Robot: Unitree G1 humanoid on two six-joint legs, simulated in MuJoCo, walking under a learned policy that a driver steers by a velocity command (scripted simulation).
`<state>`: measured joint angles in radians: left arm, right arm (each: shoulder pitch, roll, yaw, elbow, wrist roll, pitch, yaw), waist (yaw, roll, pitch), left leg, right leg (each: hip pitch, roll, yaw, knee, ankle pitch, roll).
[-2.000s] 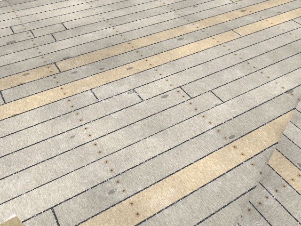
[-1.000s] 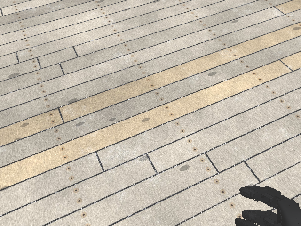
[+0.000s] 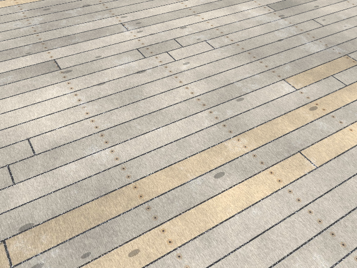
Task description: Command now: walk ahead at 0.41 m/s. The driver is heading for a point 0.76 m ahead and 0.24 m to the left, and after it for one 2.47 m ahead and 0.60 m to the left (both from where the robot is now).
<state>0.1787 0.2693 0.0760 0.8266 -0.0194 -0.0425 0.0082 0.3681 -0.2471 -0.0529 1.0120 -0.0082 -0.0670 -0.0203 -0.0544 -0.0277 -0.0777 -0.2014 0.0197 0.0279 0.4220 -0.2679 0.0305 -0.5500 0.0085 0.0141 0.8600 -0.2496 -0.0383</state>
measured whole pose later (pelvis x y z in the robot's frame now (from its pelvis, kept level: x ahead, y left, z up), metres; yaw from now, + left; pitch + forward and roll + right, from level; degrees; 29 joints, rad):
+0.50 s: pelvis +0.22 -0.07 +0.00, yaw +2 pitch +1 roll -1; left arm 0.19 0.22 0.06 0.86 0.00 -0.09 -0.02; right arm 0.30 -0.27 -0.08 0.98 0.04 -0.08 -0.01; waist -0.01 0.04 0.02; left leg -0.51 0.09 -0.04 1.19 -0.31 0.04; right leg -0.24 0.01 -0.11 0.40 -0.18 -0.04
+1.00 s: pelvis +0.48 +0.01 -0.02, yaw +19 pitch +1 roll +0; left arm 0.20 0.27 0.06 0.86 -0.02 -0.12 0.01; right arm 0.18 -0.27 -0.09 0.78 0.01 -0.06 0.03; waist 0.00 -0.01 0.07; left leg -0.39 -0.09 0.02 0.53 -0.15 0.10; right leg -0.39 -0.05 0.02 1.25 -0.40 -0.01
